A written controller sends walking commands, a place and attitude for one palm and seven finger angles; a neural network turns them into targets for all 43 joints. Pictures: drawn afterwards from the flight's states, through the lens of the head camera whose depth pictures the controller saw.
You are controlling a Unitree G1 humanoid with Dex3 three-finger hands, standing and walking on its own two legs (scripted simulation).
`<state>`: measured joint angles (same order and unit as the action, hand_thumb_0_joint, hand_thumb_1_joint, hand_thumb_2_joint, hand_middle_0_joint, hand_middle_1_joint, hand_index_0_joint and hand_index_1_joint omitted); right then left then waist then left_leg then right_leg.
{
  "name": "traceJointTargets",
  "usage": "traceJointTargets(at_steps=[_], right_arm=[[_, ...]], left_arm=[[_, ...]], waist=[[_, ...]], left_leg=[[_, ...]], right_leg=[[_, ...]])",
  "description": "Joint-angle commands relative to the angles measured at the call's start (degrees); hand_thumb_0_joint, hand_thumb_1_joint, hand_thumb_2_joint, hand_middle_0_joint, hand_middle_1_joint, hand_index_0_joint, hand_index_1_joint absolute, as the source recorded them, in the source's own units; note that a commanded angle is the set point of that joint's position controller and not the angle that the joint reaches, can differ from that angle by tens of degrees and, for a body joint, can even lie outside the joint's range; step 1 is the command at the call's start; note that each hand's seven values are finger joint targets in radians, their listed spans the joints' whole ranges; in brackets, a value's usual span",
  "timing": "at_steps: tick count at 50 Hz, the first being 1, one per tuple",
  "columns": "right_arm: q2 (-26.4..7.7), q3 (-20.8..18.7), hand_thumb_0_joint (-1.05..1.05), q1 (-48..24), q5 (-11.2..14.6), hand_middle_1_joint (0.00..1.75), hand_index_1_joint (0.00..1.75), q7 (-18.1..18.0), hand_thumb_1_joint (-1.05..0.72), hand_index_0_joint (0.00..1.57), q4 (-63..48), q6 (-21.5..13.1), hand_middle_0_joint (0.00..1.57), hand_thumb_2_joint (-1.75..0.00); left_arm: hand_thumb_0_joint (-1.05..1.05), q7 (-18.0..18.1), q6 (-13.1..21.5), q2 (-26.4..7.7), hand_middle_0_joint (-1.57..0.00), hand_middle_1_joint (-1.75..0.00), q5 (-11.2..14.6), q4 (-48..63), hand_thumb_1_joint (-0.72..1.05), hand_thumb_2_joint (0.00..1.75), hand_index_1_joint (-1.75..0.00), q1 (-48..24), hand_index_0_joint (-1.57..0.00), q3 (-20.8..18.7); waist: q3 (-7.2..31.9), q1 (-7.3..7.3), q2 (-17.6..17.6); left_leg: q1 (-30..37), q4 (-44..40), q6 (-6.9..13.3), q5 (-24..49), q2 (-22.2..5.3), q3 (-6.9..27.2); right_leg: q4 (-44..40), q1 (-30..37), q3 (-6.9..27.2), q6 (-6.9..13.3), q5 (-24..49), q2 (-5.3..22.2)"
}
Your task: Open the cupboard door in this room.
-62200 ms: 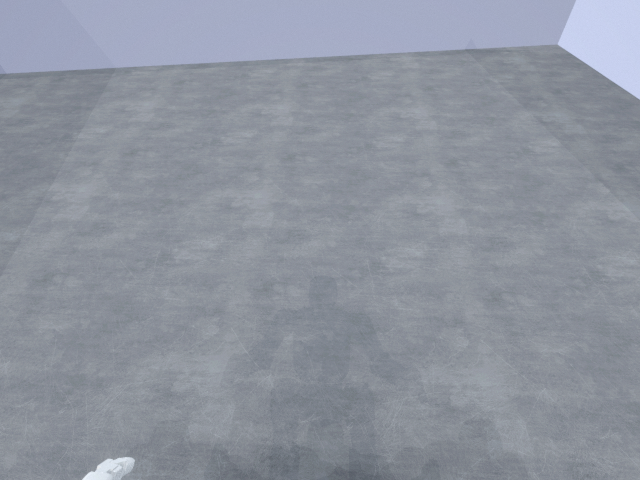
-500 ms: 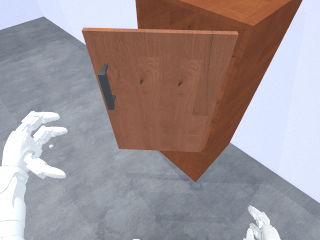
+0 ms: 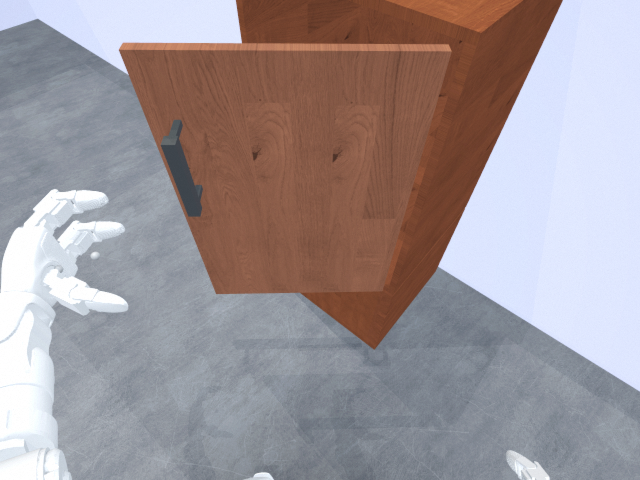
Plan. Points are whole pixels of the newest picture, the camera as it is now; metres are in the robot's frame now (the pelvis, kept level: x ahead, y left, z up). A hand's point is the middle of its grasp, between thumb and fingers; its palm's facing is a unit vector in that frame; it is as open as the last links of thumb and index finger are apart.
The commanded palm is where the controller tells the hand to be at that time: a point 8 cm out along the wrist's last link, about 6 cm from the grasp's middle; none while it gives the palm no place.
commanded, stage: move the hooked fingers beside the handle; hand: left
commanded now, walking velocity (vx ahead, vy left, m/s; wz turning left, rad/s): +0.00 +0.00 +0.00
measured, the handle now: (186, 170) +0.53 +0.21 +0.07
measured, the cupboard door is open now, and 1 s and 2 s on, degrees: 42 42 41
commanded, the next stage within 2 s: slide the fingers in behind the handle in 1.74 s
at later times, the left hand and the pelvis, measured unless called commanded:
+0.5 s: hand (121, 210) +0.43 +0.27 +0.08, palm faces +0.05 -1.00 -0.01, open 14.0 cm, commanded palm +0.41 +0.32 +0.08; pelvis +0.01 +0.02 -0.01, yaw -1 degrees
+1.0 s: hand (144, 183) +0.48 +0.25 +0.09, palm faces +0.05 -1.00 -0.01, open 14.0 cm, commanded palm +0.46 +0.30 +0.07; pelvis +0.00 +0.01 -0.02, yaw -1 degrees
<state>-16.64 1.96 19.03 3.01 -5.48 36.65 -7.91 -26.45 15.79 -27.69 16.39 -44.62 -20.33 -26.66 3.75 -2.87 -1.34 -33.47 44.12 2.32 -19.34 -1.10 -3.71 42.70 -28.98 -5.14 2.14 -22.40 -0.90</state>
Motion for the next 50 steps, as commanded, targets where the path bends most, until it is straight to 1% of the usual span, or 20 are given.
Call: traceJointTargets(at_steps=[1,3,4,5,9,11,13,15,20,21,26,28,30,31,36,39,42,45,46,50], right_arm=[[-9.14,-3.39,0.0,0.72,-0.03,0.3,0.3,-0.66,-0.9,0.2,-6.55,-1.53,0.2,-0.9],[-9.02,-3.4,0.0,1.34,-0.18,0.3,0.3,-0.58,-0.9,0.2,-6.28,-1.39,0.2,-0.9],[-9.27,-3.5,0.0,1.63,-0.28,0.3,0.3,-0.67,-0.9,0.2,-5.82,-1.27,0.2,-0.9],[-9.46,-3.55,0.0,2.29,-0.4,0.3,0.3,-0.77,-0.9,0.2,-5.25,-0.87,0.2,-0.9],[-9.89,-3.47,0.0,3.03,-0.47,0.3,0.3,-0.73,-0.9,0.2,-4.39,-0.01,0.2,-0.9],[-10.06,-3.47,0.0,3.89,-0.64,0.3,0.3,-0.41,-0.9,0.2,-4.55,0.72,0.2,-0.9],[-9.86,-3.47,0.0,4.14,-0.79,0.3,0.3,-0.02,-0.9,0.2,-4.85,1.32,0.2,-0.9],[-10.05,-3.48,0.0,4.9,-1.01,0.3,0.3,0.18,-0.9,0.2,-4.66,2.22,0.2,-0.9],[-10.01,-4.0,0.0,6.07,-1.35,0.3,0.3,0.87,-0.9,0.2,-5.22,3.51,0.2,-0.9],[-9.88,-3.77,0.0,5.99,-1.34,0.3,0.3,1.06,-0.9,0.2,-5.22,3.7,0.2,-0.9],[-10.19,-3.98,0.0,7.35,-1.29,0.3,0.3,1.16,-0.9,0.2,-4.39,5.35,0.2,-0.9],[-10.01,-4.15,0.0,7.55,-1.47,0.3,0.3,1.32,-0.9,0.2,-4.24,5.75,0.2,-0.9],[-10.32,-4.31,0.0,8.16,-1.63,0.3,0.3,1.39,-0.9,0.2,-4.1,6.22,0.2,-0.9],[-10.08,-4.08,0.0,8.18,-1.62,0.3,0.3,1.57,-0.9,0.2,-4.19,6.47,0.2,-0.9],[-10.42,-3.87,0.0,9.04,-1.74,0.3,0.3,1.48,-0.9,0.2,-3.31,7.63,0.2,-0.9],[-10.4,-3.67,0.0,9.24,-1.89,0.3,0.3,1.63,-0.9,0.2,-3.32,7.89,0.2,-0.9],[-10.85,-3.67,0.0,10.17,-1.98,0.3,0.3,1.58,-0.9,0.2,-2.99,8.51,0.2,-0.9],[-10.66,-3.43,0.0,10.5,-2.03,0.3,0.3,1.63,-0.9,0.2,-3.0,8.79,0.2,-0.9],[-11.01,-3.36,0.0,10.9,-2.07,0.3,0.3,1.58,-0.9,0.2,-2.73,9.0,0.2,-0.9],[-10.94,-3.38,0.0,11.6,-2.09,0.3,0.3,1.81,-0.9,0.2,-3.4,9.63,0.2,-0.9]], left_arm=[[0.0,-0.11,4.71,-17.79,-0.3,-1.2,0.0,10.12,-0.5,0.3,-1.2,-23.0,-0.3,-1.84],[0.0,-0.11,5.94,-15.94,-0.3,-1.2,-0.11,10.58,-0.5,0.3,-1.2,-25.92,-0.3,-0.02],[0.0,0.06,6.47,-16.94,-0.3,-1.2,-0.15,10.04,-0.5,0.3,-1.2,-27.3,-0.3,-0.74],[0.0,0.23,6.68,-17.03,-0.3,-1.2,-0.19,8.62,-0.5,0.3,-1.2,-28.29,-0.3,-0.55],[0.0,0.67,6.14,-17.28,-0.3,-1.2,-0.75,2.78,-0.5,0.3,-1.2,-31.55,-0.3,-0.47],[0.0,1.1,5.88,-19.98,-0.3,-1.2,-1.76,1.47,-0.5,0.3,-1.2,-30.68,-0.3,-2.39],[0.0,1.61,5.7,-18.93,-0.3,-1.2,-2.44,0.93,-0.5,0.3,-1.2,-31.95,-0.3,-1.09],[0.0,2.23,6.04,-20.41,-0.3,-1.2,-2.92,-0.58,-0.5,0.3,-1.2,-33.43,-0.3,-1.83],[0.0,3.43,7.78,-19.67,-0.3,-1.2,-3.24,0.68,-0.5,0.3,-1.2,-34.83,-0.3,-1.91],[0.0,3.45,7.83,-18.7,-0.3,-1.2,-3.36,0.92,-0.5,0.3,-1.2,-35.74,-0.3,-0.97],[0.0,3.53,6.79,-17.73,-0.3,-1.2,-3.74,-2.86,-0.5,0.3,-1.2,-37.72,-0.3,0.04],[0.0,3.84,6.89,-16.71,-0.3,-1.2,-4.13,-1.71,-0.5,0.3,-1.2,-39.7,-0.3,1.14],[0.0,4.56,7.44,-19.01,-0.3,-1.2,-4.31,-1.3,-0.5,0.3,-1.2,-39.45,-0.3,-0.72],[0.0,4.8,7.55,-17.63,-0.3,-1.2,-4.48,-1.2,-0.5,0.3,-1.2,-40.27,-0.3,0.46],[0.0,6.29,7.99,-20.41,-0.3,-1.2,-5.67,-6.42,-0.5,0.3,-1.2,-44.77,-0.3,-1.11],[0.0,6.34,8.22,-20.07,-0.3,-1.2,-6.65,-7.94,-0.5,0.3,-1.2,-46.62,-0.3,0.1],[0.0,6.13,8.44,-22.45,-0.3,-1.2,-7.04,-9.75,-0.5,0.3,-1.2,-49.17,-0.3,-0.89],[0.0,5.62,8.51,-21.66,-0.3,-1.2,-6.91,-10.74,-0.5,0.3,-1.2,-51.15,-0.3,0.14],[0.0,5.54,8.58,-23.94,-0.3,-1.2,-7.26,-10.98,-0.5,0.3,-1.2,-52.13,-0.3,-1.11],[0.0,5.14,7.81,-23.33,-0.3,-1.2,-7.18,-13.81,-0.5,0.3,-1.2,-49.17,-0.3,-0.95]], waist=[[14.42,-0.74,-2.48],[16.53,-1.2,-5.12],[16.84,-1.2,-5.86],[16.7,-1.83,-3.31],[17.22,-2.09,-2.42],[19.2,-1.02,-4.15],[19.63,-1.24,-5.31],[18.09,-1.65,-2.95],[21.76,-1.62,-5.37],[22.12,-1.83,-7.3],[20.96,-2.95,-4.16],[22.08,-2.97,-7.1],[22.75,-2.56,-6.0],[23.31,-3.02,-6.41],[21.09,-4.18,-3.65],[21.73,-4.41,-6.35],[22.36,-5.36,-4.28],[22.64,-5.82,-6.71],[23.24,-5.77,-6.64],[23.38,-5.5,-5.25]], left_leg=[[10.39,-4.33,0.46,10.78,0.61,4.55],[13.56,-4.26,0.18,11.51,0.46,5.39],[14.18,-4.2,0.0,11.19,0.3,5.91],[14.03,-3.94,0.19,11.55,-0.01,6.16],[13.1,-3.95,-0.02,10.3,0.06,6.86],[13.5,-3.49,-0.15,13.55,0.11,6.66],[14.83,-3.27,-0.44,15.07,-0.11,7.08],[13.17,-2.92,-0.28,15.03,-0.51,7.2],[17.03,-1.89,-0.85,20.72,-1.02,7.92],[17.81,-1.89,-1.09,21.63,-0.99,7.99],[16.44,-1.41,-0.87,21.72,-1.25,8.13],[18.3,-1.31,-1.35,22.71,-1.41,8.67],[18.74,-0.91,-1.41,24.91,-1.66,9.07],[19.29,-0.92,-1.48,25.24,-1.65,9.06],[14.94,-0.57,-0.82,19.32,-1.36,8.47],[14.99,-0.22,-0.92,18.0,-1.19,8.57],[13.41,0.59,-0.55,17.06,-1.31,8.32],[13.04,1.41,-0.43,17.19,-1.14,7.91],[12.83,1.57,-0.48,17.48,-1.28,8.07],[10.49,2.17,-0.03,17.06,-0.98,7.23]], right_leg=[[-6.41,1.31,5.18,-1.45,14.49,0.29],[-5.83,-0.69,4.25,-0.96,13.43,-0.15],[-5.7,-1.72,4.0,-0.77,12.4,-0.23],[-5.63,-2.15,3.79,-0.81,12.39,-0.36],[-5.06,-3.37,3.41,-0.92,11.24,-0.22],[-4.32,-2.28,3.52,-0.67,13.71,-0.19],[-3.91,-4.03,3.11,-0.71,13.89,-0.27],[-3.79,-4.41,2.95,-0.66,13.69,-0.48],[-2.55,-5.99,2.56,-0.51,15.36,-0.96],[-2.53,-6.51,2.63,-0.62,15.63,-1.04],[-2.48,-7.7,2.34,-0.82,15.67,-1.28],[-2.21,-8.99,2.17,-0.75,14.95,-1.17],[-2.04,-8.71,2.12,-0.55,15.46,-1.32],[-1.99,-9.16,2.13,-0.75,15.52,-1.41],[-1.79,-9.4,2.49,-0.87,14.02,-1.57],[-1.54,-10.59,2.69,-0.71,12.9,-1.41],[-1.34,-10.46,2.94,-0.94,13.05,-1.62],[-0.94,-11.17,3.16,-0.75,13.36,-1.68],[-0.78,-11.0,3.28,-0.84,13.66,-1.78],[-0.59,-9.84,3.52,-0.95,14.45,-1.86]])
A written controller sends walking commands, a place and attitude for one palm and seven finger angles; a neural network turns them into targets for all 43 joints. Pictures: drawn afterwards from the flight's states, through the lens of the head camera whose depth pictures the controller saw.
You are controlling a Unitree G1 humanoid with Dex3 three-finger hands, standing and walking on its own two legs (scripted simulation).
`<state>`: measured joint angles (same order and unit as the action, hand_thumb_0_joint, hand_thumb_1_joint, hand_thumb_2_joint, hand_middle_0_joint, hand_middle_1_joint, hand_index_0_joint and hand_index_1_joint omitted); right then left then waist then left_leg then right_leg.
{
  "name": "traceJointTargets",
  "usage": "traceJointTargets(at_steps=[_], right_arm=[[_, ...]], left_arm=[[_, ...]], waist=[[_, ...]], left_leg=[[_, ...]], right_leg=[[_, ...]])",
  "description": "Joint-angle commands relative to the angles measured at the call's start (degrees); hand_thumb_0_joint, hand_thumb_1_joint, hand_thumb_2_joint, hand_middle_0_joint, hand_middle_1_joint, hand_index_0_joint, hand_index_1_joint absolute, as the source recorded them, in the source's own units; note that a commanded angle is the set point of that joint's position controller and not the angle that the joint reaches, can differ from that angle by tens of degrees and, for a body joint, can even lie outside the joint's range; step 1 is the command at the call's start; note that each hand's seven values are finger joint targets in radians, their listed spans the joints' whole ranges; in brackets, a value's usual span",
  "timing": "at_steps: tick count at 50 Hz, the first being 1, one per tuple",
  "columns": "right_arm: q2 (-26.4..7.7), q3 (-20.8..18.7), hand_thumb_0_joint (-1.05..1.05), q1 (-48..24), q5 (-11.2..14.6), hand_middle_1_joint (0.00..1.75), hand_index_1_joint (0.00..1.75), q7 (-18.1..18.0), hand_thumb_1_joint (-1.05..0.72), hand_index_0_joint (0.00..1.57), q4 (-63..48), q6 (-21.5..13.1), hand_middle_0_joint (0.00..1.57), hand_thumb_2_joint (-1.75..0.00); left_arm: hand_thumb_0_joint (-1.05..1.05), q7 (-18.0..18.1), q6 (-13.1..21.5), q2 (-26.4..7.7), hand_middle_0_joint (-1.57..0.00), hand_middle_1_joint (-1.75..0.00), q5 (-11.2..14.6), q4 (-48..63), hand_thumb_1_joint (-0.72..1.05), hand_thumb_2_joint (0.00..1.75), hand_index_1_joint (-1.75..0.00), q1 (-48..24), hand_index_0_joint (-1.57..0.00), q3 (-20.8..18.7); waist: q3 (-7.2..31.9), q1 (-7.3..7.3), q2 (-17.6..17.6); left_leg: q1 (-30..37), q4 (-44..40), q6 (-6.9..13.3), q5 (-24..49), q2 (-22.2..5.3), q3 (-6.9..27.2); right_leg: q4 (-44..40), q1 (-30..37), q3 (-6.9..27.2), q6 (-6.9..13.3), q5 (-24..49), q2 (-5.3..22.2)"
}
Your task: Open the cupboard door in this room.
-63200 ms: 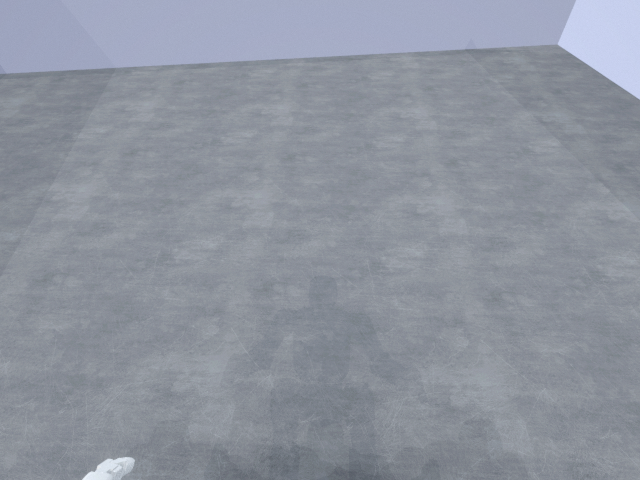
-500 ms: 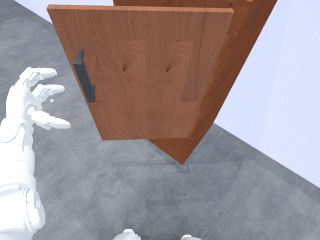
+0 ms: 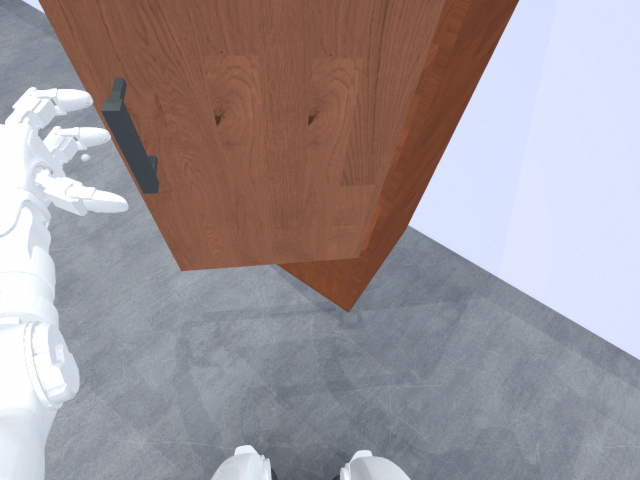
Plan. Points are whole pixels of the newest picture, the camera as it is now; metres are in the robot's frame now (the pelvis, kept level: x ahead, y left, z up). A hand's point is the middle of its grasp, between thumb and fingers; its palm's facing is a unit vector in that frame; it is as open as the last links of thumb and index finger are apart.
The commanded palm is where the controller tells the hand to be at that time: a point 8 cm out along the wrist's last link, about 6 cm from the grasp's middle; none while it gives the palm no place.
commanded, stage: move the hooked fingers beside the handle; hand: left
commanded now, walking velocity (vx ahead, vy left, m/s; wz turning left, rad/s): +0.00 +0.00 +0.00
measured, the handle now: (136, 140) +0.52 +0.21 +0.08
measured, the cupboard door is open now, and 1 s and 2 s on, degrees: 42 41 41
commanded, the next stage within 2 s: slide the fingers in behind the handle in 0.74 s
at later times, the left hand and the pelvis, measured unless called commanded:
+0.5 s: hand (77, 171) +0.46 +0.26 +0.10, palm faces +0.05 -1.00 -0.01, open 14.0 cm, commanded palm +0.44 +0.31 +0.09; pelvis +0.01 +0.00 +0.00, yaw +0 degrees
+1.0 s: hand (93, 164) +0.48 +0.25 +0.09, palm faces +0.06 -1.00 +0.00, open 14.0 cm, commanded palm +0.45 +0.28 +0.08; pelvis +0.01 +0.00 +0.00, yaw -1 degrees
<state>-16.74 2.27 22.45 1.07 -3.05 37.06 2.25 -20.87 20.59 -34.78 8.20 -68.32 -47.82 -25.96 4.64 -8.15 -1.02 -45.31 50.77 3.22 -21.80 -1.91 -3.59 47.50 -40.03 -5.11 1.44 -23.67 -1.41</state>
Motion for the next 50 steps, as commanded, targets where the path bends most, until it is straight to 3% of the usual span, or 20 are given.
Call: traceJointTargets(at_steps=[1,6,10,12,17,19,21,23,25,28,30,31,32,33,36,40,41,45,47,50], right_arm=[[-10.99,-3.68,0.0,8.42,-0.14,0.3,0.3,-0.57,-0.9,0.2,-4.03,-0.35,0.2,-0.9],[-11.06,-3.82,0.0,8.71,0.02,0.3,0.3,-0.68,-0.9,0.2,-5.45,0.31,0.2,-0.9],[-10.6,-4.17,0.0,8.69,0.03,0.3,0.3,-0.49,-0.9,0.2,-5.36,0.49,0.2,-0.9],[-10.77,-4.4,0.0,8.5,0.03,0.3,0.3,-0.54,-0.9,0.2,-5.15,0.31,0.2,-0.9],[-10.5,-3.81,0.0,7.8,0.64,0.3,0.3,-0.84,-0.9,0.2,-4.6,0.71,0.2,-0.9],[-10.6,-3.95,0.0,7.9,0.61,0.3,0.3,-0.79,-0.9,0.2,-4.95,0.73,0.2,-0.9],[-10.41,-3.99,0.0,7.81,0.44,0.3,0.3,-0.63,-0.9,0.2,-5.33,0.6,0.2,-0.9],[-10.52,-4.05,0.0,7.56,0.41,0.3,0.3,-0.54,-0.9,0.2,-5.33,0.54,0.2,-0.9],[-10.6,-3.92,0.0,7.4,0.42,0.3,0.3,-0.65,-0.9,0.2,-5.26,0.41,0.2,-0.9],[-10.53,-4.0,0.0,7.19,0.46,0.3,0.3,-0.61,-0.9,0.2,-5.42,0.38,0.2,-0.9],[-10.16,-3.9,0.0,7.19,0.32,0.3,0.3,-0.44,-0.9,0.2,-5.32,0.21,0.2,-0.9],[-10.49,-4.07,0.0,7.38,0.16,0.3,0.3,-0.43,-0.9,0.2,-4.94,0.25,0.2,-0.9],[-10.4,-4.01,0.0,7.15,0.24,0.3,0.3,-0.43,-0.9,0.2,-5.05,0.33,0.2,-0.9],[-10.39,-3.95,0.0,7.27,0.21,0.3,0.3,-0.41,-0.9,0.2,-5.13,0.43,0.2,-0.9],[-10.28,-3.73,0.0,6.8,0.36,0.3,0.3,-0.37,-0.9,0.2,-4.88,0.41,0.2,-0.9],[-10.66,-3.55,0.0,7.34,0.31,0.3,0.3,-0.7,-0.9,0.2,-4.86,0.42,0.2,-0.9],[-10.85,-3.62,0.0,7.63,0.24,0.3,0.3,-0.7,-0.9,0.2,-4.63,0.4,0.2,-0.9],[-10.43,-3.77,0.0,8.1,-0.19,0.3,0.3,-0.27,-0.9,0.2,-4.82,0.12,0.2,-0.9],[-10.54,-4.08,0.0,8.39,-0.27,0.3,0.3,-0.05,-0.9,0.2,-4.7,0.31,0.2,-0.9],[-9.96,-4.2,0.0,8.35,-0.25,0.3,0.3,0.41,-0.9,0.2,-4.76,0.54,0.2,-0.9]], left_arm=[[0.0,-0.67,2.65,-17.33,-0.3,-1.2,0.79,9.15,-0.5,0.3,-1.2,-20.39,-0.3,-2.41],[0.0,-1.57,2.69,-21.98,-0.3,-1.2,0.34,10.72,-0.5,0.3,-1.2,-18.2,-0.3,-5.17],[0.0,-2.29,5.11,-20.36,-0.3,-1.2,1.81,17.66,-0.5,0.3,-1.2,-21.33,-0.3,-4.54],[0.0,-2.55,5.2,-21.47,-0.3,-1.2,2.46,16.95,-0.5,0.3,-1.2,-18.95,-0.3,-6.39],[0.0,-3.91,2.25,-18.25,-0.3,-1.2,2.29,11.82,-0.5,0.3,-1.2,-17.85,-0.3,-2.72],[0.0,-3.87,1.73,-18.12,-0.3,-1.2,2.04,12.34,-0.5,0.3,-1.2,-17.09,-0.3,-2.37],[0.0,-3.82,2.42,-16.74,-0.3,-1.2,2.44,14.59,-0.5,0.3,-1.2,-16.74,-0.3,-1.92],[0.0,-3.36,2.9,-16.56,-0.3,-1.2,3.2,14.59,-0.5,0.3,-1.2,-17.13,-0.3,-2.36],[0.0,-2.96,3.35,-17.06,-0.3,-1.2,3.71,14.14,-0.5,0.3,-1.2,-18.93,-0.3,-3.05],[0.0,-2.4,3.65,-18.03,-0.3,-1.2,2.44,14.43,-0.5,0.3,-1.2,-19.43,-0.3,-3.26],[0.0,-2.03,4.23,-15.29,-0.3,-1.2,2.16,16.69,-0.5,0.3,-1.2,-21.87,-0.3,-0.84],[0.0,-1.63,4.36,-17.99,-0.3,-1.2,1.72,16.25,-0.5,0.3,-1.2,-20.97,-0.3,-3.17],[0.0,-1.54,4.64,-17.65,-0.3,-1.2,1.7,17.48,-0.5,0.3,-1.2,-21.57,-0.3,-2.55],[0.0,-1.4,4.33,-17.28,-0.3,-1.2,1.93,16.1,-0.5,0.3,-1.2,-19.9,-0.3,-2.86],[0.0,-1.53,3.55,-14.5,-0.3,-1.2,2.03,14.46,-0.5,0.3,-1.2,-21.47,-0.3,-0.5],[0.0,-0.85,2.31,-14.75,-0.3,-1.2,1.67,11.88,-0.5,0.3,-1.2,-22.91,-0.3,-0.16],[0.0,-0.61,2.42,-16.23,-0.3,-1.2,1.24,12.08,-0.5,0.3,-1.2,-23.17,-0.3,-1.01],[0.0,-0.03,4.05,-13.67,-0.3,-1.2,1.77,14.93,-0.5,0.3,-1.2,-23.6,-0.3,-0.12],[0.0,0.2,4.8,-15.36,-0.3,-1.2,1.77,16.39,-0.5,0.3,-1.2,-21.92,-0.3,-1.84],[0.0,0.66,4.72,-11.52,-0.3,-1.2,2.1,17.71,-0.5,0.3,-1.2,-20.93,-0.3,0.34]], waist=[[22.94,0.18,-4.86],[23.58,1.22,-4.86],[26.53,0.77,-8.95],[27.18,1.18,-8.06],[19.46,-0.11,-6.81],[19.87,0.22,-6.51],[22.68,0.87,-9.05],[22.3,0.33,-5.27],[21.08,0.04,-3.95],[22.73,0.62,-6.9],[23.77,0.04,-9.61],[24.61,0.57,-8.56],[25.48,0.36,-9.67],[25.42,0.64,-7.62],[22.95,-0.09,-8.17],[20.11,-0.77,-6.23],[21.41,-0.71,-6.55],[24.87,-0.33,-7.27],[28.12,0.74,-8.2],[26.87,0.56,-8.89]], left_leg=[[21.43,-4.49,-0.86,19.11,-0.14,6.73],[17.26,-4.13,-0.36,18.95,0.32,5.29],[22.79,-3.4,-0.49,22.06,0.0,5.73],[22.77,-3.56,-0.56,22.2,-0.01,5.75],[18.63,-4.19,-0.07,18.21,0.28,5.16],[18.85,-4.39,-0.07,17.92,0.29,5.42],[23.14,-4.14,-0.57,21.52,0.07,5.91],[21.85,-3.87,-0.41,20.14,-0.04,5.95],[19.62,-3.56,-0.17,19.41,0.14,5.86],[21.21,-3.5,-0.51,20.04,0.23,6.09],[24.65,-3.21,-0.86,22.15,-0.02,6.78],[25.08,-3.11,-1.03,22.49,-0.33,7.14],[25.74,-3.05,-1.12,23.26,-0.28,7.11],[25.21,-3.26,-1.1,22.82,-0.33,7.3],[24.86,-3.58,-1.27,21.45,-0.39,7.56],[21.97,-3.9,-0.88,18.51,-0.25,7.71],[22.66,-3.83,-1.07,18.92,-0.44,7.93],[25.41,-3.2,-1.34,22.09,-0.45,8.28],[26.88,-2.92,-1.72,24.79,-0.67,8.29],[28.01,-2.89,-1.79,27.0,-0.82,8.38]], right_leg=[[-5.36,2.05,3.67,-0.42,16.12,-1.46],[-5.09,6.39,4.81,-0.61,19.13,-1.42],[-4.83,4.61,4.48,-0.25,19.95,-1.96],[-5.2,5.91,4.6,-0.35,20.48,-2.13],[-6.31,3.74,4.5,-0.63,18.47,-1.79],[-6.26,3.45,4.35,-0.59,17.58,-1.7],[-5.44,2.36,3.74,-0.17,18.71,-1.97],[-5.64,2.56,3.84,-0.49,17.99,-2.03],[-5.28,3.46,4.0,-0.38,18.46,-1.99],[-4.83,2.74,4.07,-0.42,18.0,-1.83],[-4.37,0.19,3.51,-0.11,17.56,-1.93],[-4.28,0.28,3.42,-0.22,17.47,-2.03],[-4.25,0.45,3.56,-0.26,17.89,-2.0],[-4.35,1.09,3.35,-0.24,17.66,-2.05],[-4.57,-0.77,2.89,-0.18,15.99,-2.08],[-4.85,-1.58,2.95,-0.16,14.25,-1.97],[-4.59,-1.84,2.91,-0.23,14.21,-1.94],[-3.9,-1.41,2.68,0.04,15.57,-2.14],[-3.43,-0.23,2.78,-0.02,17.21,-2.23],[-3.59,-1.02,2.36,0.09,17.63,-2.45]])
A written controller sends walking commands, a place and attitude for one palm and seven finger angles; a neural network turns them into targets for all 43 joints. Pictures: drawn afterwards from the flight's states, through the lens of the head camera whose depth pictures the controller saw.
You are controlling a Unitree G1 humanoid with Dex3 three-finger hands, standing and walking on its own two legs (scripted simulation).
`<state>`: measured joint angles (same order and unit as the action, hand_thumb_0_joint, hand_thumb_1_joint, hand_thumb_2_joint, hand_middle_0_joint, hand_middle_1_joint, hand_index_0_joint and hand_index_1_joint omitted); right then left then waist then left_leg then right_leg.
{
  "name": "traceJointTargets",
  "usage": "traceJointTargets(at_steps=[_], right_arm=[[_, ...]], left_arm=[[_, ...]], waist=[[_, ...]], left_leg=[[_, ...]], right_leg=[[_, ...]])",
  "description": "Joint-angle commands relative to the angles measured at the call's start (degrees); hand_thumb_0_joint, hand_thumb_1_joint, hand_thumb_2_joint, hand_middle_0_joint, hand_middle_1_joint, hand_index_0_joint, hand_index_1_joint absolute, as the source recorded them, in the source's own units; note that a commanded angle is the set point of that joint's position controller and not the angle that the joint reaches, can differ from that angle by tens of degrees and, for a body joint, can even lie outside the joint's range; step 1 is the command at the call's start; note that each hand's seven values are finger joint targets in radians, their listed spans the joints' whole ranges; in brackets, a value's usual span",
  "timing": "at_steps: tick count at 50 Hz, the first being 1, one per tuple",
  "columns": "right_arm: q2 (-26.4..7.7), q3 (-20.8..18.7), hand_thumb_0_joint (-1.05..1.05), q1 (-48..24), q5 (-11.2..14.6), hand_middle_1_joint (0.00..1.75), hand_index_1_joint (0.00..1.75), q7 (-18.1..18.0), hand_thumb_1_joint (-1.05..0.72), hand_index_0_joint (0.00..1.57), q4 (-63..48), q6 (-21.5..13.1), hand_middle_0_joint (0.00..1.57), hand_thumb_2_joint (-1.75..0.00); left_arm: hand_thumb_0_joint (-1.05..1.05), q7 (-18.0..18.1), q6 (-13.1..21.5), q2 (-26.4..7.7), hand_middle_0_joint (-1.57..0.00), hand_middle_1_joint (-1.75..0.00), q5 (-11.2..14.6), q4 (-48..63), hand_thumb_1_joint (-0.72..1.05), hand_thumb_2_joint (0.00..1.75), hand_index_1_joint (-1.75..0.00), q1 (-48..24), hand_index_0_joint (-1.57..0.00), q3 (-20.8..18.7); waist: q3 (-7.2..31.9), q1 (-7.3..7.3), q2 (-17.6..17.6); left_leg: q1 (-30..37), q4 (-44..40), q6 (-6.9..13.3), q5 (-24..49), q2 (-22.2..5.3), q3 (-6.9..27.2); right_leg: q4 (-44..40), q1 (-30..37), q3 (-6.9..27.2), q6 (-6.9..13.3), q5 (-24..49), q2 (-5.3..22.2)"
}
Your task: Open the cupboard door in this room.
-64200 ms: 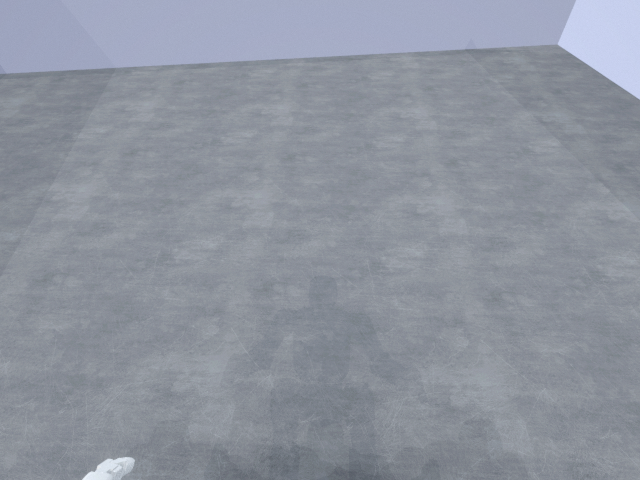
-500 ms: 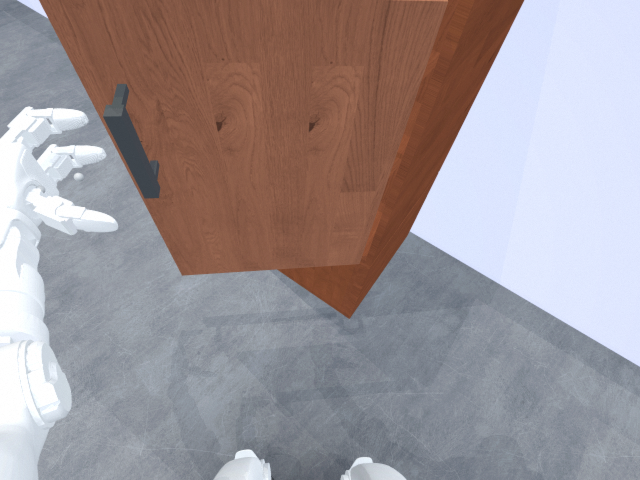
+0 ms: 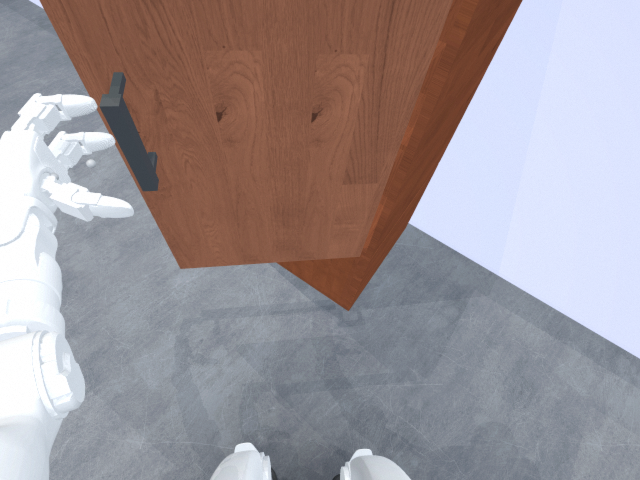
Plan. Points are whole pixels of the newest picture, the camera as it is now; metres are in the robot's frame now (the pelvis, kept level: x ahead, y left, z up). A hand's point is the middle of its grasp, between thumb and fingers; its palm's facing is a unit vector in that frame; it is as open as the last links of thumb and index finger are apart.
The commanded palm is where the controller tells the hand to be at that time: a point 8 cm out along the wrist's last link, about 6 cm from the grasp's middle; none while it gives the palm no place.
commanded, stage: slide the fingers in behind the handle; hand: left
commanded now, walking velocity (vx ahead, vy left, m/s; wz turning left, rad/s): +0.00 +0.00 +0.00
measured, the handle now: (135, 136) +0.52 +0.21 +0.09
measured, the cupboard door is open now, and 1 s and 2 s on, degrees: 41 41 41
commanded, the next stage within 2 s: close the thumb around the handle in 1.44 s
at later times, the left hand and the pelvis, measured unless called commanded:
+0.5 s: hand (128, 164) +0.47 +0.21 +0.09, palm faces +0.06 -1.00 +0.00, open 14.0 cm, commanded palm +0.44 +0.26 +0.09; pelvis +0.00 -0.01 +0.00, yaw +0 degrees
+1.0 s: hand (154, 160) +0.47 +0.18 +0.09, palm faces +0.09 -1.00 +0.00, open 14.0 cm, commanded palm +0.45 +0.22 +0.09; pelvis +0.00 -0.02 +0.00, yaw +1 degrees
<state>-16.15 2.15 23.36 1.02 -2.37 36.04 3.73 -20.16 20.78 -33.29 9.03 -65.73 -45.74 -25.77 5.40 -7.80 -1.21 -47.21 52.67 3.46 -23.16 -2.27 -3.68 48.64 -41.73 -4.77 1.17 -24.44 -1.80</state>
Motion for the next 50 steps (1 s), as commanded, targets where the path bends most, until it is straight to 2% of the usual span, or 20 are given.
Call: traceJointTargets(at_steps=[1,2,5,7,10,15,16,19,21,22,24,26,28,32,36,41,42,46,48,50], right_arm=[[-10.53,-4.14,0.0,7.15,-0.16,0.3,0.3,-0.14,-0.9,0.2,-3.52,-0.83,0.2,-0.9],[-10.7,-4.34,0.0,7.36,-0.15,0.3,0.3,-0.16,-0.9,0.2,-3.37,-0.61,0.2,-0.9],[-10.47,-4.12,0.0,7.05,0.07,0.3,0.3,-0.35,-0.9,0.2,-3.08,-0.51,0.2,-0.9],[-10.45,-4.12,0.0,7.0,0.05,0.3,0.3,-0.37,-0.9,0.2,-2.7,-0.56,0.2,-0.9],[-10.44,-4.31,0.0,7.51,-0.29,0.3,0.3,-0.25,-0.9,0.2,-2.29,-0.83,0.2,-0.9],[-10.37,-4.11,0.0,7.37,-0.33,0.3,0.3,-0.04,-0.9,0.2,-2.39,-1.1,0.2,-0.9],[-10.49,-4.15,0.0,7.24,-0.25,0.3,0.3,-0.02,-0.9,0.2,-2.71,-1.07,0.2,-0.9],[-9.84,-4.04,0.0,6.47,-0.12,0.3,0.3,0.23,-0.9,0.2,-3.45,-1.07,0.2,-0.9],[-9.7,-4.01,0.0,6.31,-0.13,0.3,0.3,0.4,-0.9,0.2,-3.4,-1.01,0.2,-0.9],[-9.58,-3.92,0.0,6.15,-0.14,0.3,0.3,0.49,-0.9,0.2,-3.4,-1.0,0.2,-0.9],[-9.89,-3.98,0.0,6.15,-0.05,0.3,0.3,0.41,-0.9,0.2,-3.65,-0.97,0.2,-0.9],[-9.72,-4.02,0.0,6.03,0.0,0.3,0.3,0.35,-0.9,0.2,-4.14,-1.04,0.2,-0.9],[-9.45,-3.96,0.0,5.86,0.08,0.3,0.3,0.46,-0.9,0.2,-4.14,-1.07,0.2,-0.9],[-9.3,-3.96,0.0,5.71,0.33,0.3,0.3,0.45,-0.9,0.2,-4.04,-1.05,0.2,-0.9],[-9.21,-3.93,0.0,5.61,0.32,0.3,0.3,0.39,-0.9,0.2,-3.54,-1.39,0.2,-0.9],[-9.12,-4.08,0.0,6.19,0.04,0.3,0.3,0.53,-0.9,0.2,-3.04,-1.91,0.2,-0.9],[-8.88,-4.08,0.0,6.04,0.06,0.3,0.3,0.71,-0.9,0.2,-3.09,-1.95,0.2,-0.9],[-9.0,-4.05,0.0,6.05,0.12,0.3,0.3,0.92,-0.9,0.2,-3.18,-1.7,0.2,-0.9],[-8.7,-4.12,0.0,5.79,0.15,0.3,0.3,1.08,-0.9,0.2,-3.35,-1.75,0.2,-0.9],[-8.89,-4.33,0.0,6.39,0.05,0.3,0.3,0.98,-0.9,0.2,-3.11,-1.7,0.2,-0.9]], left_arm=[[0.0,0.12,4.5,-12.19,-0.3,-1.2,1.23,16.27,-0.5,0.3,-1.2,-24.01,-0.3,0.89],[0.0,0.52,4.3,-13.75,-0.3,-1.2,0.89,15.63,-0.5,0.3,-1.2,-22.52,-0.3,-0.48],[0.0,1.4,3.89,-10.86,-0.3,-1.2,0.75,15.01,-0.5,0.3,-1.2,-25.26,-0.3,2.24],[0.0,2.05,3.55,-10.04,-0.3,-1.2,0.21,14.02,-0.5,0.3,-1.2,-26.28,-0.3,3.06],[0.0,2.97,3.96,-9.41,-0.3,-1.2,-0.07,14.33,-0.5,0.3,-1.2,-26.09,-0.3,3.01],[0.0,3.53,3.85,-9.45,-0.3,-1.2,0.51,12.02,-0.5,0.3,-1.2,-25.38,-0.3,1.95],[0.0,3.68,4.03,-11.2,-0.3,-1.2,0.3,12.47,-0.5,0.3,-1.2,-24.67,-0.3,0.63],[0.0,4.25,4.47,-10.04,-0.3,-1.2,-0.23,14.35,-0.5,0.3,-1.2,-23.73,-0.3,1.62],[0.0,4.93,4.87,-8.98,-0.3,-1.2,-0.63,14.67,-0.5,0.3,-1.2,-25.24,-0.3,2.64],[0.0,5.21,4.6,-8.13,-0.3,-1.2,-0.69,13.7,-0.5,0.3,-1.2,-25.21,-0.3,3.27],[0.0,5.69,4.26,-9.93,-0.3,-1.2,-0.44,12.71,-0.5,0.3,-1.2,-24.52,-0.3,1.53],[0.0,5.89,4.57,-10.3,-0.3,-1.2,-0.27,14.24,-0.5,0.3,-1.2,-23.67,-0.3,0.74],[0.0,5.9,4.54,-9.28,-0.3,-1.2,-0.34,14.12,-0.5,0.3,-1.2,-22.75,-0.3,1.46],[0.0,5.84,4.3,-7.77,-0.3,-1.2,-0.22,13.34,-0.5,0.3,-1.2,-23.08,-0.3,2.91],[0.0,6.27,4.16,-5.41,-0.3,-1.2,-0.38,13.32,-0.5,0.3,-1.2,-26.84,-0.3,5.1],[0.0,7.36,5.39,-7.07,-0.3,-1.2,-0.32,14.81,-0.5,0.3,-1.2,-26.5,-0.3,3.09],[0.0,7.52,5.28,-5.72,-0.3,-1.2,-0.25,14.0,-0.5,0.3,-1.2,-25.45,-0.3,3.69],[0.0,8.49,4.79,-6.31,-0.3,-1.2,-0.99,12.88,-0.5,0.3,-1.2,-24.46,-0.3,3.43],[0.0,8.79,4.19,-3.61,-0.3,-1.2,-0.99,13.0,-0.5,0.3,-1.2,-24.97,-0.3,5.48],[0.0,8.9,4.44,-4.82,-0.3,-1.2,-1.18,13.18,-0.5,0.3,-1.2,-25.21,-0.3,4.49]], waist=[[26.48,-0.06,-9.38],[25.93,0.37,-8.72],[21.28,-1.34,-6.06],[20.17,-1.4,-7.98],[21.72,-1.31,-8.51],[22.29,-0.94,-4.71],[23.97,-0.15,-5.1],[24.3,0.27,-6.86],[23.28,-0.34,-7.31],[21.88,-0.57,-7.03],[21.13,-0.41,-3.97],[24.22,0.38,-5.0],[23.66,0.68,-5.87],[21.34,-0.35,-2.57],[20.4,-1.47,-4.44],[25.43,-0.26,-5.33],[24.66,-0.31,-4.94],[22.56,-0.15,-3.62],[21.75,-0.82,-3.44],[22.45,-0.87,-2.29]], left_leg=[[30.43,-4.89,-2.03,27.97,-0.49,8.25],[29.71,-5.0,-2.0,26.76,-0.54,8.27],[27.0,-5.66,-1.48,23.17,-0.29,8.27],[27.34,-6.15,-1.79,21.77,-0.33,8.71],[29.31,-5.84,-1.96,22.83,-0.49,9.29],[26.22,-5.54,-1.48,21.65,0.07,8.4],[26.29,-5.47,-1.61,22.86,0.13,8.16],[26.45,-5.28,-1.65,23.45,0.27,7.43],[26.64,-5.08,-1.68,23.12,0.1,7.7],[25.74,-5.19,-1.64,21.82,0.19,7.64],[22.91,-5.53,-1.29,19.36,0.44,7.1],[24.01,-5.29,-1.25,21.38,0.66,6.62],[23.98,-5.24,-1.43,21.61,0.62,6.48],[21.26,-5.28,-0.89,19.33,0.84,5.85],[21.63,-5.32,-0.89,16.67,0.96,6.21],[23.01,-4.63,-1.06,19.7,1.09,6.32],[22.77,-4.61,-1.04,19.65,1.13,6.06],[20.68,-4.88,-0.88,18.65,1.23,5.83],[20.17,-4.96,-0.74,17.69,1.38,5.34],[19.92,-4.65,-0.57,18.31,1.43,5.4]], right_leg=[[-4.93,0.47,2.14,0.14,18.46,-2.07],[-5.08,0.56,2.08,0.23,17.71,-2.1],[-5.78,0.03,1.97,0.19,16.3,-2.1],[-5.83,-1.63,1.87,0.25,14.6,-1.98],[-5.56,-2.48,1.62,0.54,14.25,-1.95],[-5.41,0.81,2.09,0.36,15.88,-1.92],[-5.02,2.01,2.36,0.27,17.24,-1.81],[-4.98,2.45,2.6,0.15,18.23,-1.7],[-4.8,0.91,2.48,0.13,17.56,-1.82],[-5.01,0.75,2.53,0.09,16.86,-1.84],[-5.46,3.04,2.97,-0.1,16.65,-1.76],[-4.98,4.96,3.24,-0.07,19.11,-1.65],[-4.96,4.63,3.15,0.02,19.2,-1.63],[-5.6,5.72,3.67,-0.36,19.47,-1.63],[-5.89,3.21,3.67,-0.31,16.61,-1.51],[-4.94,5.57,4.07,-0.19,19.37,-1.43],[-5.1,5.48,3.98,-0.27,19.59,-1.49],[-5.17,5.74,4.02,-0.35,19.52,-1.46],[-5.73,5.73,4.27,-0.58,19.49,-1.41],[-5.51,6.93,4.41,-0.49,20.57,-1.45]])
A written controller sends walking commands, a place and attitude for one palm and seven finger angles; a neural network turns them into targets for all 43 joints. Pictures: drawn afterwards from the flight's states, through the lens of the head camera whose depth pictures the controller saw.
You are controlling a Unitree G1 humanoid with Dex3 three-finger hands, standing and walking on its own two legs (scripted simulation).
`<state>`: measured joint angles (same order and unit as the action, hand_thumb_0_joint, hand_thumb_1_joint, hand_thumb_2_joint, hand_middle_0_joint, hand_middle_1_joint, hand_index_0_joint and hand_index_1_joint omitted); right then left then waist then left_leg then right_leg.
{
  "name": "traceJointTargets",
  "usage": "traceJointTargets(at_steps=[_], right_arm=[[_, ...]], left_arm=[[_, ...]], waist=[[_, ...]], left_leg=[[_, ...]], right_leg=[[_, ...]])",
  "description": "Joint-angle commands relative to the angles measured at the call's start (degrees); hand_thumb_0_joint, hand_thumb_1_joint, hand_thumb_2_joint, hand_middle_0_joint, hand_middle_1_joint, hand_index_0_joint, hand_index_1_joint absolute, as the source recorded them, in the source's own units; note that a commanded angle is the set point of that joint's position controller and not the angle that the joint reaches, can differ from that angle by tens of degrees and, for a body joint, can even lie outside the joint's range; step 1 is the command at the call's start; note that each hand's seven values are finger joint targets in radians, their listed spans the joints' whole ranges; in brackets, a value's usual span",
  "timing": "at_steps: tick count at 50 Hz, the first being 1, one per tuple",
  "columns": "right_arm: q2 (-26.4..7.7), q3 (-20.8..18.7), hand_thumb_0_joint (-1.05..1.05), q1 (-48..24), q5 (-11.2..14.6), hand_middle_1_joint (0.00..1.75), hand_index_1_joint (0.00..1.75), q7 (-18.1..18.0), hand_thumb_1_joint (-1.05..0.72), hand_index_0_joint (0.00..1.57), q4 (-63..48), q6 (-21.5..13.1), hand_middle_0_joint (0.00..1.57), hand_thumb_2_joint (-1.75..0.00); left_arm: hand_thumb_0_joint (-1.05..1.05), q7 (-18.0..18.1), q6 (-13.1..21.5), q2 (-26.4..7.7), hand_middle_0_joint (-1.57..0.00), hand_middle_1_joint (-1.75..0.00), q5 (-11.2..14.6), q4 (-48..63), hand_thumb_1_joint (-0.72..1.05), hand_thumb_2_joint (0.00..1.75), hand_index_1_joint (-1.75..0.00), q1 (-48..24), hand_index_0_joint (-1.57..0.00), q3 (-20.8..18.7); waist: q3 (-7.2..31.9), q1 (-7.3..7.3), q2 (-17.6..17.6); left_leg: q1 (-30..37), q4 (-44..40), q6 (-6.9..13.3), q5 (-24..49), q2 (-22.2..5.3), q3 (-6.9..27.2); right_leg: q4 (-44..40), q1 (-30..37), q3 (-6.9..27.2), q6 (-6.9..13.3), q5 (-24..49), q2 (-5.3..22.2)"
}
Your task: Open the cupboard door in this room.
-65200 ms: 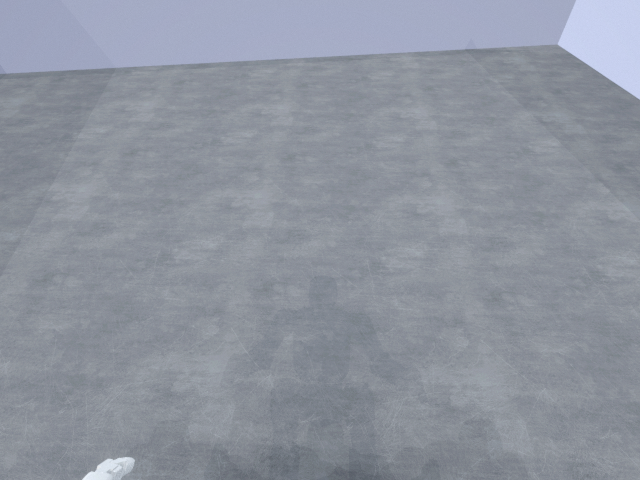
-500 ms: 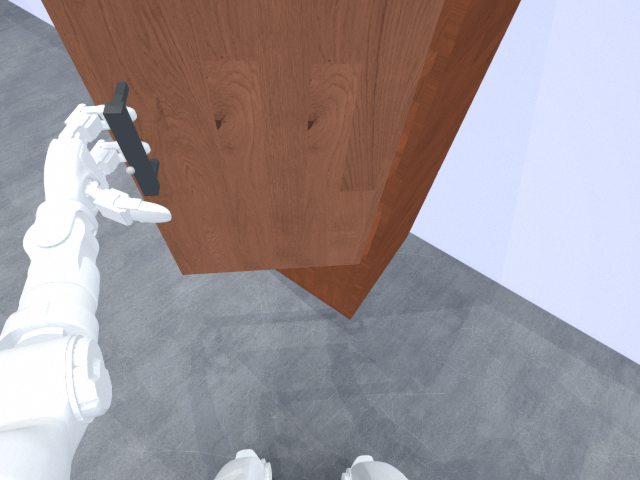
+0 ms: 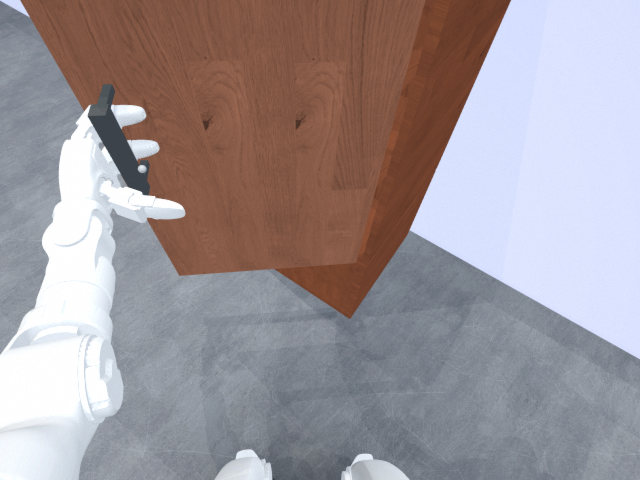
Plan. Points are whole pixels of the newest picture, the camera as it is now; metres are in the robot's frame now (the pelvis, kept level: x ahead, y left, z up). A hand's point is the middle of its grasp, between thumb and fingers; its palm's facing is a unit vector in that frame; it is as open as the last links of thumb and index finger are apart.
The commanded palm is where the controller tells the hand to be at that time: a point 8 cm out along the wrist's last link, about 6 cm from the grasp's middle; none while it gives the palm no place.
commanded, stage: slide the fingers in behind the handle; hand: left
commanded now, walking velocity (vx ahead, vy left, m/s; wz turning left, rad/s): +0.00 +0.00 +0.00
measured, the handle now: (125, 145) +0.53 +0.23 +0.09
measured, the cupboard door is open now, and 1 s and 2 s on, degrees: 41 41 67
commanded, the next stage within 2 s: close the thumb around the handle in 0.44 s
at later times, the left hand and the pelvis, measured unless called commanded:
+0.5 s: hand (141, 171) +0.48 +0.20 +0.09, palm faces +0.06 -1.00 +0.01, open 14.0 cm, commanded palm +0.45 +0.25 +0.09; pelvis +0.00 +0.00 +0.00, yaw +0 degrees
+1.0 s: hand (139, 173) +0.47 +0.20 +0.09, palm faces +0.07 -1.00 +0.00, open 8.3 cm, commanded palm +0.45 +0.24 +0.09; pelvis +0.00 +0.01 +0.00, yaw +0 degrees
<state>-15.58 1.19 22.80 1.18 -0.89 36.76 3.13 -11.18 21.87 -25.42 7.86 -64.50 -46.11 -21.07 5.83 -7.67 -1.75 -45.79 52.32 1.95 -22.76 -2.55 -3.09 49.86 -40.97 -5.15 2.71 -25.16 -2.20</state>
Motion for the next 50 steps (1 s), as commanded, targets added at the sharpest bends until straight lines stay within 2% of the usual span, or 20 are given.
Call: traceJointTargets(at_steps=[1,6,8,12,14,15,16,19,20,26,27,32,33,36,37,40,42,44,48,50], right_arm=[[-9.27,-3.27,0.0,6.7,-0.01,0.3,0.3,-0.4,-0.9,0.2,-4.08,-1.1,0.2,-0.9],[-9.55,-3.22,0.0,6.84,0.02,0.3,0.3,-0.6,-0.9,0.2,-3.29,-1.21,0.2,-0.9],[-9.76,-3.25,0.0,7.08,-0.05,0.3,0.3,-0.75,-0.9,0.2,-3.45,-1.22,0.2,-0.9],[-9.47,-3.13,0.0,7.02,0.05,0.3,0.3,-0.8,-0.9,0.2,-3.67,-1.1,0.2,-0.9],[-9.26,-3.17,0.0,6.76,-0.03,0.3,0.3,-0.61,-0.9,0.2,-3.84,-1.18,0.2,-0.9],[-9.29,-3.21,0.0,7.11,-0.12,0.3,0.3,-0.51,-0.9,0.2,-3.91,-1.23,0.2,-0.9],[-9.62,-3.29,0.0,6.95,-0.04,0.3,0.3,-0.6,-0.9,0.2,-3.8,-1.07,0.2,-0.9],[-9.34,-3.22,0.0,6.6,0.13,0.3,0.3,-0.73,-0.9,0.2,-4.14,-0.97,0.2,-0.9],[-9.28,-3.2,0.0,6.76,0.0,0.3,0.3,-0.64,-0.9,0.2,-4.3,-1.02,0.2,-0.9],[-9.48,-3.29,0.0,6.43,0.0,0.3,0.3,-0.63,-0.9,0.2,-4.12,-0.83,0.2,-0.9],[-9.3,-3.35,0.0,6.38,0.02,0.3,0.3,-0.6,-0.9,0.2,-4.2,-0.82,0.2,-0.9],[-9.27,-3.47,0.0,6.04,0.02,0.3,0.3,-0.47,-0.9,0.2,-3.9,-0.8,0.2,-0.9],[-9.36,-3.61,0.0,6.14,-0.05,0.3,0.3,-0.45,-0.9,0.2,-3.86,-0.82,0.2,-0.9],[-9.36,-3.65,0.0,5.92,-0.08,0.3,0.3,-0.41,-0.9,0.2,-4.0,-0.9,0.2,-0.9],[-9.14,-3.68,0.0,5.76,0.0,0.3,0.3,-0.31,-0.9,0.2,-4.12,-0.91,0.2,-0.9],[-9.57,-3.5,0.0,5.99,-0.15,0.3,0.3,-0.46,-0.9,0.2,-3.53,-0.83,0.2,-0.9],[-9.28,-3.36,0.0,5.38,-0.02,0.3,0.3,-0.41,-0.9,0.2,-3.65,-0.99,0.2,-0.9],[-9.65,-3.4,0.0,5.86,-0.16,0.3,0.3,-0.55,-0.9,0.2,-3.42,-1.1,0.2,-0.9],[-9.56,-3.39,0.0,5.95,-0.35,0.3,0.3,-0.54,-0.9,0.2,-3.31,-1.55,0.2,-0.9],[-9.72,-3.16,0.0,6.19,-0.44,0.3,0.3,-0.54,-0.9,0.2,-3.14,-1.72,0.2,-0.9]], left_arm=[[0.0,-0.27,3.34,-11.15,-0.3,-1.2,0.1,12.41,-0.5,0.3,-1.2,-24.61,-0.3,1.16],[0.0,-0.49,3.12,-12.06,-0.3,-1.2,0.16,10.22,-0.5,0.3,-1.2,-26.74,-0.3,0.84],[0.0,-0.79,3.13,-14.57,-0.3,-1.2,0.2,10.23,-0.5,0.3,-1.2,-25.44,-0.3,-1.3],[0.0,-1.49,3.31,-14.56,-0.3,-1.2,0.15,11.13,-0.5,0.3,-1.2,-25.03,-0.3,-0.97],[0.0,-1.55,3.4,-12.59,-0.3,-1.2,0.61,12.31,-0.5,0.3,-1.2,-25.47,-0.3,0.12],[0.0,-1.57,3.63,-12.63,-0.3,-1.2,0.91,12.57,-0.5,0.3,-1.2,-25.03,-0.3,-0.31],[0.0,-1.39,3.56,-14.99,-0.3,-1.2,0.96,12.16,-0.5,0.3,-1.2,-23.97,-0.3,-2.29],[0.0,-1.31,3.64,-13.45,-0.3,-1.2,1.13,13.11,-0.5,0.3,-1.2,-24.08,-0.3,-0.95],[0.0,-1.13,3.88,-13.15,-0.3,-1.2,1.21,13.31,-0.5,0.3,-1.2,-23.89,-0.3,-1.11],[0.0,-0.75,4.25,-14.39,-0.3,-1.2,0.73,14.25,-0.5,0.3,-1.2,-24.02,-0.3,-1.81],[0.0,-0.86,4.29,-13.33,-0.3,-1.2,0.67,13.8,-0.5,0.3,-1.2,-22.91,-0.3,-1.21],[0.0,-0.99,4.55,-11.15,-0.32,-1.23,1.07,14.19,-0.22,0.42,-1.23,-23.41,-0.32,0.33],[0.0,-0.86,4.47,-11.16,-0.32,-1.24,1.31,14.22,-0.16,0.44,-1.24,-22.75,-0.32,-0.2],[0.0,-0.51,4.85,-11.22,-0.34,-1.25,1.26,15.9,0.0,0.52,-1.25,-22.5,-0.34,-0.26],[0.0,-0.41,4.8,-9.33,-0.34,-1.26,1.41,15.89,0.06,0.54,-1.26,-21.73,-0.34,0.84],[0.0,0.36,4.37,-11.12,-0.35,-1.28,1.17,12.73,0.23,0.61,-1.28,-22.24,-0.35,-0.53],[0.0,0.68,4.0,-8.61,-0.36,-1.29,0.61,12.16,0.34,0.66,-1.29,-24.44,-0.36,1.91],[0.0,1.07,3.92,-10.38,-0.37,-1.3,-0.13,11.2,0.45,0.71,-1.3,-25.13,-0.37,0.98],[0.0,1.02,4.76,-9.97,-0.38,-1.33,-0.13,11.87,0.68,0.8,-1.33,-26.82,-0.38,1.26],[0.0,0.87,4.86,-10.56,-0.39,-1.34,0.21,10.56,0.79,0.85,-1.34,-27.06,-0.39,0.76]], waist=[[22.57,-0.86,-2.99],[20.3,-2.0,-1.24],[21.88,-1.01,-1.15],[23.41,-0.56,-3.81],[23.46,-0.69,-4.93],[24.05,-0.62,-3.95],[24.07,0.1,-3.92],[23.43,-0.39,-2.1],[23.26,-0.17,-3.34],[23.6,-0.19,-3.41],[23.45,0.06,-3.65],[22.44,-0.43,-4.58],[22.77,-0.25,-2.82],[24.41,0.49,-4.98],[24.54,0.26,-4.55],[19.75,-0.16,-1.56],[18.69,-0.88,-2.32],[18.73,-0.93,-1.94],[22.09,-0.91,-3.13],[21.06,-1.29,-2.63]], left_leg=[[18.7,-4.4,0.87,18.4,1.85,4.61],[16.4,-4.18,1.11,15.8,1.92,4.56],[15.57,-4.22,1.1,15.63,1.98,4.43],[17.59,-3.9,0.92,18.34,1.92,4.51],[19.22,-3.96,0.81,18.8,1.85,4.55],[19.46,-3.73,0.9,19.78,1.9,4.74],[18.99,-3.78,0.78,20.05,1.81,4.64],[18.28,-4.34,0.85,19.68,1.83,4.48],[18.88,-4.1,0.88,20.51,1.9,4.59],[19.62,-4.32,0.75,20.5,1.78,4.63],[20.44,-4.4,0.57,20.94,1.71,4.88],[22.47,-4.42,0.25,21.71,1.34,5.39],[22.31,-4.56,0.33,21.41,1.31,5.43],[24.41,-4.59,0.03,23.39,1.26,5.75],[24.91,-4.57,0.01,23.6,1.23,5.8],[21.26,-4.88,0.28,19.98,1.31,5.87],[21.0,-5.39,0.16,17.45,1.31,6.03],[20.74,-5.47,0.08,16.55,1.2,6.54],[22.42,-4.89,-0.03,17.6,1.22,6.63],[21.08,-4.63,0.15,16.36,1.31,6.57]], right_leg=[[-6.75,6.24,5.0,-2.06,22.08,-0.9],[-7.23,5.62,5.55,-2.32,20.57,-0.76],[-7.09,7.31,5.86,-2.28,20.74,-0.61],[-6.35,6.98,5.43,-2.03,22.52,-0.67],[-6.6,5.93,5.13,-2.02,22.22,-0.81],[-6.25,6.32,4.87,-1.88,22.91,-1.02],[-6.25,7.01,5.06,-1.91,23.54,-0.94],[-6.46,7.95,4.95,-2.12,23.93,-0.93],[-6.21,7.42,4.83,-1.91,24.23,-1.05],[-6.16,7.04,4.79,-2.0,23.81,-0.98],[-6.12,6.46,4.47,-1.83,23.49,-1.07],[-6.14,3.9,3.84,-1.69,22.22,-1.28],[-6.3,4.4,3.76,-1.77,22.03,-1.34],[-5.83,4.18,3.5,-1.49,22.43,-1.33],[-6.0,3.68,3.41,-1.54,22.29,-1.38],[-6.48,3.14,3.43,-1.55,19.94,-1.39],[-6.68,1.4,3.34,-1.66,17.59,-1.24],[-6.49,0.83,3.27,-1.53,16.22,-1.14],[-6.1,0.88,3.44,-1.48,16.53,-1.14],[-6.21,0.73,3.48,-1.44,15.77,-1.27]])
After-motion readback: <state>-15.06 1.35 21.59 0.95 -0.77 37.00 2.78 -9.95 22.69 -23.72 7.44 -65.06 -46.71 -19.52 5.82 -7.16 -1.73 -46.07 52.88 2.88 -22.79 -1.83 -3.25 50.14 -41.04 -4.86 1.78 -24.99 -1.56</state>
